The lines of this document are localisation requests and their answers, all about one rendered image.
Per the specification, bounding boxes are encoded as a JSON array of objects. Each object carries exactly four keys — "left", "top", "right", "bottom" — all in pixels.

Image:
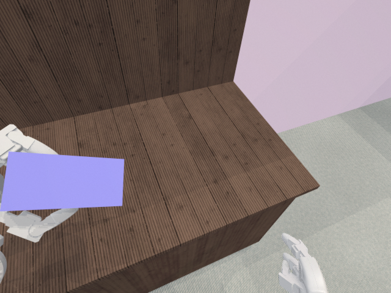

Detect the robot left hand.
[{"left": 0, "top": 125, "right": 79, "bottom": 242}]

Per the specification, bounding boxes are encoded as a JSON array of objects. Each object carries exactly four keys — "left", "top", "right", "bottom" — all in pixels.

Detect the table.
[{"left": 0, "top": 0, "right": 320, "bottom": 293}]

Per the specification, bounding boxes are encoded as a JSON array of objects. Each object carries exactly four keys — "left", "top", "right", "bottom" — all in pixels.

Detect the robot right hand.
[{"left": 279, "top": 233, "right": 328, "bottom": 293}]

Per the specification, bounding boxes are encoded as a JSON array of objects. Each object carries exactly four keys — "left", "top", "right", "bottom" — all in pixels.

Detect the sponge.
[{"left": 0, "top": 151, "right": 124, "bottom": 211}]

